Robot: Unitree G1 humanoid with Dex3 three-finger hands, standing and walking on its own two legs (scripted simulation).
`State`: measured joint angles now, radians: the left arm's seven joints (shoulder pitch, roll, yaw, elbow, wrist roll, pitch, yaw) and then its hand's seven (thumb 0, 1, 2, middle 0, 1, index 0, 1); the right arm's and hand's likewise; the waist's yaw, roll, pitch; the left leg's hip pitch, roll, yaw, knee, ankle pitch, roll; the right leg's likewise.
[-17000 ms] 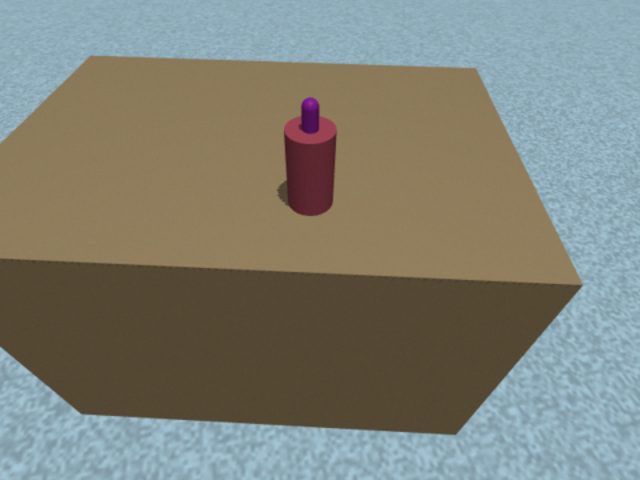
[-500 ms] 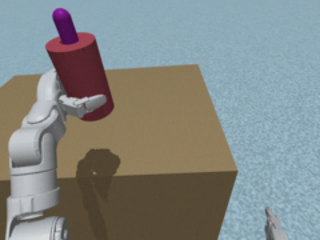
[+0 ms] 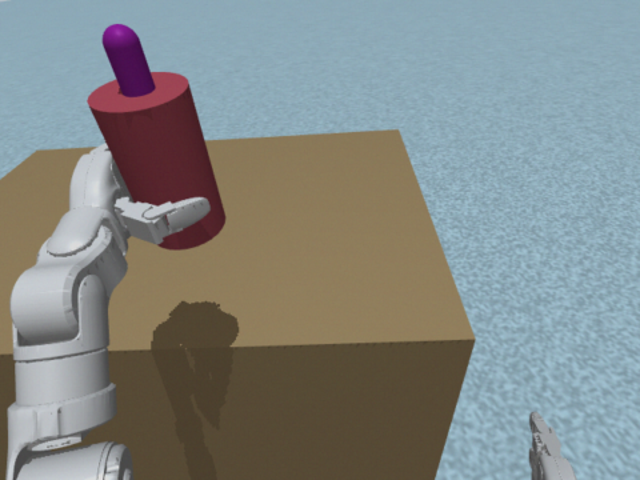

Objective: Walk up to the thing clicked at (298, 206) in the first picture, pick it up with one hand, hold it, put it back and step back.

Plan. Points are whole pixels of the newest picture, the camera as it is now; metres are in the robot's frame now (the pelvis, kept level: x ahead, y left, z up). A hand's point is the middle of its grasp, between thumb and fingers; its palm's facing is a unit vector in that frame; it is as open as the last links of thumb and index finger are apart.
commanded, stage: hold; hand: left
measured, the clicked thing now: (158, 142) +0.34 +0.16 +0.33
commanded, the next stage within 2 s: crouch in 1.52 s
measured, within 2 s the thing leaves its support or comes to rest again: neither
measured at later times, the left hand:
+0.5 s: hand (165, 190) +0.35 +0.17 +0.27, palm faces +0.17 -0.99 +0.00, open 11.6 cm
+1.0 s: hand (168, 182) +0.36 +0.17 +0.27, palm faces +0.17 -0.99 +0.02, open 11.6 cm
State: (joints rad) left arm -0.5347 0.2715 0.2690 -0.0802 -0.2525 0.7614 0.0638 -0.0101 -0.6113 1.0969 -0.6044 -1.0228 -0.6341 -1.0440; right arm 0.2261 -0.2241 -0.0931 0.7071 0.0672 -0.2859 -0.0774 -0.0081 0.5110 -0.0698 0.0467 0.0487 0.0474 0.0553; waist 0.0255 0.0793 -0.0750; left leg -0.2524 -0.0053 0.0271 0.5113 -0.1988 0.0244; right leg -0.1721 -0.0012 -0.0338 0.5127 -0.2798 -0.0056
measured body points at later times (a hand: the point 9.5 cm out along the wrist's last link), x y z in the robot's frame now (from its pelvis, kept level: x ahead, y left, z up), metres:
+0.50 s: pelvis +0.00 +0.00 +0.00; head -0.05 -0.03 +0.45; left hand +0.34 +0.22 +0.27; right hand +0.17 -0.26 -0.07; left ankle +0.05 +0.10 -0.74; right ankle +0.00 -0.12 -0.74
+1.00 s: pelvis +0.00 +0.00 +0.00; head -0.05 -0.03 +0.45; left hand +0.34 +0.22 +0.27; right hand +0.17 -0.25 -0.07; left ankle +0.05 +0.10 -0.74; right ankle +0.00 -0.12 -0.74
